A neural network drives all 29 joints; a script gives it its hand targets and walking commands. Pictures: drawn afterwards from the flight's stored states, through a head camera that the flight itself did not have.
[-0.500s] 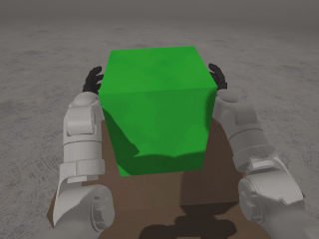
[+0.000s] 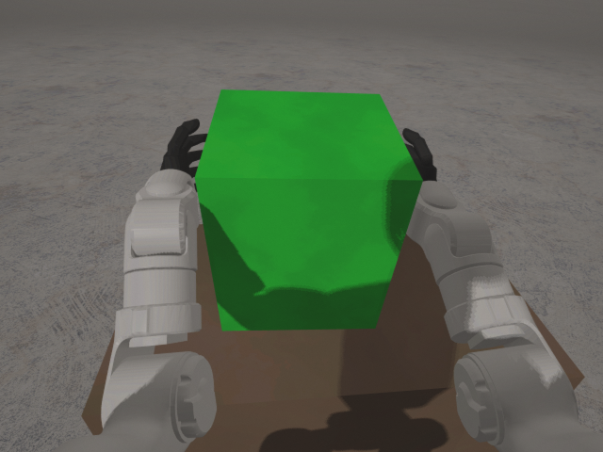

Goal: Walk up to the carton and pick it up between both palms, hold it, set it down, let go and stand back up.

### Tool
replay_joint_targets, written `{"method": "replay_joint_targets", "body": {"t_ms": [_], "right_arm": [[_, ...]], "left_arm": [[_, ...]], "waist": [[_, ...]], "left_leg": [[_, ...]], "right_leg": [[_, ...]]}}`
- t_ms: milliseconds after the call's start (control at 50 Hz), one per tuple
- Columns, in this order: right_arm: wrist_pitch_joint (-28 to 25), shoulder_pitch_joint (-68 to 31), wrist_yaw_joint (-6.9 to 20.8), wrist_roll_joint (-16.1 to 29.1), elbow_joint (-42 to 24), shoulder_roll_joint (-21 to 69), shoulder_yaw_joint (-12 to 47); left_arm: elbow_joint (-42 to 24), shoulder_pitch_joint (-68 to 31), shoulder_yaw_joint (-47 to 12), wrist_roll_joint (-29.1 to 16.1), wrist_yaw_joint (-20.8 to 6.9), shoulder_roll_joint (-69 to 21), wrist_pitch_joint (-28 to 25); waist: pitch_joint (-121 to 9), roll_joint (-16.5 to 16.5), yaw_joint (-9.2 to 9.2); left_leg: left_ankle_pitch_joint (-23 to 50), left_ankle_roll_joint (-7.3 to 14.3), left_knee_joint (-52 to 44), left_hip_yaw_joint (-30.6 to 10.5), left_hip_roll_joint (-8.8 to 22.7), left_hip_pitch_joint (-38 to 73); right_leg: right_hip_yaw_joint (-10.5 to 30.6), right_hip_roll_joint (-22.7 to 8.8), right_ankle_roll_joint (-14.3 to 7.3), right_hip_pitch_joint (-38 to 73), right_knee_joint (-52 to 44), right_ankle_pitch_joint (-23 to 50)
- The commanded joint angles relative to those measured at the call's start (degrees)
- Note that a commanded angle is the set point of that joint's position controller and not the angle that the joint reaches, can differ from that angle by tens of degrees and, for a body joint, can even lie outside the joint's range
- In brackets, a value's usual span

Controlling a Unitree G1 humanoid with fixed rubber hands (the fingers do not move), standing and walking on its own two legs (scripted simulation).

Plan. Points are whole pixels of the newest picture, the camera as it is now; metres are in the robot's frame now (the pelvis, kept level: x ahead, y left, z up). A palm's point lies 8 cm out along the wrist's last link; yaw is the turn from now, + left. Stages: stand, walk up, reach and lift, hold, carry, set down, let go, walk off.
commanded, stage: hold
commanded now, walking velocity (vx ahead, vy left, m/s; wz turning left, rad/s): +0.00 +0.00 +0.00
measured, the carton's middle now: (300, 212) +0.37 +0.01 +0.20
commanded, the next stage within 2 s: none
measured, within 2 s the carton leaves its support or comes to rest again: neither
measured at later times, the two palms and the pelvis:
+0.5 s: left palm (168, 190) +0.34 +0.17 +0.25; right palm (419, 183) +0.35 -0.13 +0.26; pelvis -0.02 +0.00 +0.00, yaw +0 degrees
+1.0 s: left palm (176, 180) +0.36 +0.16 +0.26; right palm (418, 189) +0.36 -0.14 +0.24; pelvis +0.00 +0.00 +0.00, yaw +0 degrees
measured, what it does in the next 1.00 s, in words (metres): stands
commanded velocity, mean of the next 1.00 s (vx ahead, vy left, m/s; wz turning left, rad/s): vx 0.00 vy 0.00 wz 0.00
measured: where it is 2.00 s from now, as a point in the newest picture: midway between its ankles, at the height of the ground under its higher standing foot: outside the picture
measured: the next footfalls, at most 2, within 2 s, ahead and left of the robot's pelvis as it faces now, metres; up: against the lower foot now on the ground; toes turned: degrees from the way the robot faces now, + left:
none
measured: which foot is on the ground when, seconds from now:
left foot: down 0.00-1.00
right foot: down 0.00-1.00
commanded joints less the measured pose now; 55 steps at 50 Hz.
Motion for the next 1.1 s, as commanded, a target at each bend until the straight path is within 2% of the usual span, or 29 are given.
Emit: {"method": "replay_joint_targets", "body": {"t_ms": [0, 20, 100, 160, 220, 280, 300, 320, 360, 380, 400, 460, 480, 520, 540, 600, 700, 720, 740, 780, 800, 840, 900, 960, 1000, 1020, 1040, 1060, 1080], "right_arm": [[-0.3, -48.2, 6.1, 10.2, -20.5, 33.2, 22.2], [0.1, -47.8, 5.9, 10.3, -22.3, 32.5, 22.5], [0.1, -47.5, 5.7, 10.8, -20.9, 34.2, 22.7], [0.3, -49.0, 6.8, 8.4, -16.8, 32.2, 19.4], [0.2, -48.1, 8.0, 7.2, -9.8, 31.9, 17.1], [-1.5, -53.5, 8.9, 5.2, -12.3, 34.4, 16.5], [-0.6, -50.8, 9.0, 4.8, -8.6, 32.7, 15.7], [-1.8, -53.9, 9.5, 3.7, -8.6, 33.5, 14.8], [-1.8, -52.8, 10.2, 3.1, -5.4, 32.5, 12.6], [-2.0, -51.0, 10.5, 1.4, -2.8, 31.1, 10.7], [-1.8, -50.9, 10.8, 2.1, -1.9, 32.5, 10.9], [-3.5, -51.5, 10.8, 2.2, -5.0, 34.5, 11.7], [-3.7, -52.9, 10.9, 2.6, -3.3, 34.5, 11.5], [-4.3, -52.5, 10.1, 3.7, -7.3, 35.5, 14.6], [-3.4, -51.3, 10.3, 3.6, -3.1, 34.0, 13.3], [-3.2, -47.4, 10.2, 3.9, -1.2, 33.2, 13.8], [-3.3, -49.5, 9.2, 6.8, -9.0, 34.5, 17.5], [-3.1, -47.1, 8.8, 7.4, -9.1, 33.3, 17.7], [-3.6, -51.3, 8.5, 8.3, -13.9, 33.4, 18.4], [-2.3, -45.5, 7.3, 9.4, -13.5, 33.7, 19.9], [-2.1, -47.6, 7.1, 10.6, -15.2, 34.1, 21.8], [-1.6, -47.1, 6.3, 12.7, -20.1, 35.0, 24.7], [-0.6, -46.2, 5.1, 12.3, -25.0, 33.0, 25.6], [1.1, -43.5, 5.6, 9.4, -16.4, 30.4, 21.0], [0.7, -44.3, 5.5, 10.3, -20.4, 30.9, 20.4], [0.2, -46.7, 5.7, 11.0, -25.1, 31.7, 22.7], [0.3, -48.6, 5.9, 11.0, -21.6, 31.3, 21.9], [0.4, -51.1, 6.1, 10.7, -21.1, 32.5, 22.0], [0.5, -49.4, 6.4, 10.3, -19.6, 33.3, 21.1]], "left_arm": [[-7.5, -35.8, -22.8, -7.5, -9.5, -30.3, -1.1], [-5.7, -35.2, -21.0, -6.5, -9.8, -30.1, -0.8], [-9.2, -36.6, -23.1, -6.8, -9.6, -32.4, -1.2], [-5.2, -40.8, -22.6, -7.9, -9.5, -30.8, -1.8], [-2.2, -40.2, -20.2, -5.1, -9.7, -31.2, -1.7], [-1.2, -43.7, -21.3, -7.9, -9.2, -31.5, -3.5], [3.6, -40.2, -17.9, -5.5, -9.6, -30.9, -2.6], [3.1, -44.4, -20.0, -5.9, -9.5, -31.8, -3.3], [4.9, -44.6, -17.4, -5.2, -9.9, -30.2, -3.8], [7.0, -44.4, -16.5, -4.1, -10.3, -30.7, -3.7], [7.4, -46.3, -15.9, -5.0, -10.2, -29.7, -4.4], [3.0, -48.4, -21.6, -8.7, -9.1, -33.1, -6.2], [3.0, -51.2, -22.2, -8.7, -9.0, -33.2, -6.8], [0.2, -47.5, -24.0, -10.0, -8.4, -34.3, -6.8], [4.6, -45.7, -20.9, -7.5, -8.6, -32.3, -6.3], [2.3, -45.8, -19.9, -6.6, -8.8, -31.7, -6.2], [-0.8, -42.1, -23.5, -8.1, -8.6, -32.5, -5.2], [-3.8, -40.4, -25.0, -8.6, -8.6, -34.1, -5.1], [-2.6, -41.5, -24.3, -8.9, -8.3, -34.6, -5.0], [-6.3, -38.6, -25.1, -9.3, -8.5, -32.6, -4.6], [-6.5, -40.3, -24.8, -9.0, -8.5, -31.9, -4.5], [-9.4, -36.8, -23.8, -8.5, -8.6, -30.6, -3.7], [-11.9, -34.2, -25.0, -7.9, -8.9, -31.0, -2.5], [-7.2, -35.4, -23.0, -5.7, -9.6, -31.0, -0.9], [-8.1, -34.1, -22.7, -5.4, -10.4, -31.0, -0.4], [-9.5, -33.9, -24.3, -7.8, -10.1, -31.5, -0.8], [-7.2, -35.6, -23.9, -6.5, -9.8, -31.8, -0.8], [-6.0, -37.9, -23.1, -6.6, -9.7, -31.1, -0.9], [-7.5, -39.0, -23.3, -6.7, -9.6, -32.5, -1.3]], "waist": [[-17.6, 2.3, -0.29], [-15.9, 0.2, 0.29], [-19.0, 2.0, -0.22], [-15.9, 3.1, -1.12], [-11.2, 4.7, -0.06], [-13.8, 1.6, 0.07], [-10.0, 1.3, 0.21], [-11.6, 3.1, 0.23], [-8.7, 1.9, 0.22], [-7.6, 3.5, -1.04], [-7.4, 1.8, -0.71], [-16.3, 4.0, -1.91], [-14.8, 5.6, -1.48], [-17.7, 4.0, -2.36], [-12.6, 3.6, -1.08], [-11.3, 3.8, -0.86], [-16.4, 2.8, -1.05], [-17.5, 4.5, -2.12], [-19.6, 3.8, -1.16], [-20.2, 3.9, -2.73], [-21.4, 2.9, -1.05], [-23.6, 1.0, -0.32], [-23.9, 1.1, -0.77], [-13.1, 4.5, -2.16], [-15.8, 2.9, -2.39], [-18.5, 2.1, -1.15], [-17.0, 3.7, -0.97], [-15.9, 2.3, 0.40], [-16.4, 2.8, -0.37]], "left_leg": [[24.4, -2.5, -4.2, -1.6, -4.0, 6.1], [22.3, -1.8, -4.9, -1.5, -3.9, 6.2], [26.9, -2.9, -4.0, -2.1, -3.8, 6.0], [16.1, -2.5, -6.5, -1.3, -3.7, 2.6], [11.8, -3.0, -8.9, -1.3, -3.0, 0.7], [6.5, -1.4, -9.8, -1.7, -2.6, -2.9], [3.5, -1.3, -10.6, -1.0, -2.9, -3.4], [1.7, -1.1, -11.6, -1.0, -2.5, -4.6], [-2.7, -0.4, -13.2, -1.1, -2.0, -6.8], [-5.7, -0.2, -14.4, -1.9, -1.7, -8.2], [-7.4, 0.2, -15.1, -1.7, -2.0, -9.8], [-0.2, -1.4, -12.0, -2.1, -1.7, -5.9], [-0.3, -2.1, -11.7, -1.9, -1.8, -5.0], [7.5, -2.5, -9.0, -2.0, -2.3, -2.3], [3.1, -2.0, -11.2, -2.2, -1.6, -3.6], [2.8, -2.3, -11.2, -2.0, -2.3, -5.5], [14.7, -3.1, -7.2, -1.8, -3.2, 2.5], [20.5, -4.4, -6.2, -2.9, -2.4, 4.2], [23.2, -4.0, -4.9, -2.1, -2.7, 5.6], [28.1, -4.1, -2.9, -2.4, -3.6, 6.6], [28.9, -4.1, -2.9, -2.1, -3.9, 6.5], [31.1, -2.7, -2.1, -1.7, -4.6, 7.6], [32.5, -3.0, -1.8, -1.8, -4.4, 8.1], [23.3, -3.7, -4.9, -2.3, -3.7, 5.5], [24.7, -3.6, -5.3, -1.5, -4.1, 5.2], [25.6, -3.1, -4.5, -1.8, -4.0, 5.9], [21.9, -3.4, -5.0, -2.0, -4.0, 5.4], [21.3, -2.6, -5.2, -2.0, -3.7, 4.1], [22.1, -3.2, -5.6, -1.7, -3.7, 4.1]], "right_leg": [[-2.7, 5.0, 0.7, 7.2, -4.2, 14.9], [-2.5, 4.9, 1.1, 6.9, -4.5, 14.5], [-2.5, 5.4, 0.7, 8.8, -2.9, 17.9], [-2.4, 4.9, -0.3, 5.5, -4.8, 7.9], [-2.8, 4.6, -0.8, 4.3, -4.6, 3.3], [-3.0, 4.6, -0.6, 4.0, -4.3, 1.2], [-2.8, 4.2, -0.6, 3.8, -5.4, -1.6], [-3.5, 4.5, -0.6, 4.7, -4.3, -1.6], [-3.5, 4.8, -0.7, 3.5, -4.0, -4.7], [-3.5, 4.7, -0.9, 4.4, -3.4, -4.5], [-3.9, 4.9, 0.1, 4.9, -3.3, -5.5], [-3.8, 4.9, -0.7, 4.7, -2.5, 1.8], [-2.9, 4.5, -0.8, 2.5, -3.7, -1.4], [-3.1, 4.8, -0.6, 4.2, -3.8, 5.0], [-2.8, 4.9, -1.0, 2.9, -4.7, 0.8], [-2.9, 4.8, -0.7, 4.1, -4.2, 0.5], [-2.9, 4.9, -0.4, 2.5, -5.1, 6.5], [-2.5, 5.4, -0.8, 5.0, -4.5, 10.3], [-2.6, 5.4, -0.5, 4.7, -4.5, 11.1], [-2.0, 5.1, 0.4, 7.1, -4.1, 17.1], [-2.4, 5.5, 0.6, 7.9, -3.7, 16.5], [-2.3, 5.4, 1.4, 10.9, -3.0, 22.7], [-2.5, 5.7, 1.4, 11.8, -3.0, 24.8], [-2.7, 4.7, 0.5, 5.4, -4.5, 13.4], [-2.7, 5.2, 0.4, 8.5, -4.2, 15.2], [-2.7, 5.3, 0.6, 8.1, -4.1, 15.7], [-2.3, 5.1, 0.3, 6.3, -5.0, 11.5], [-2.4, 5.2, 0.3, 5.7, -4.7, 10.7], [-2.5, 5.4, -0.3, 5.8, -4.0, 11.5]]}}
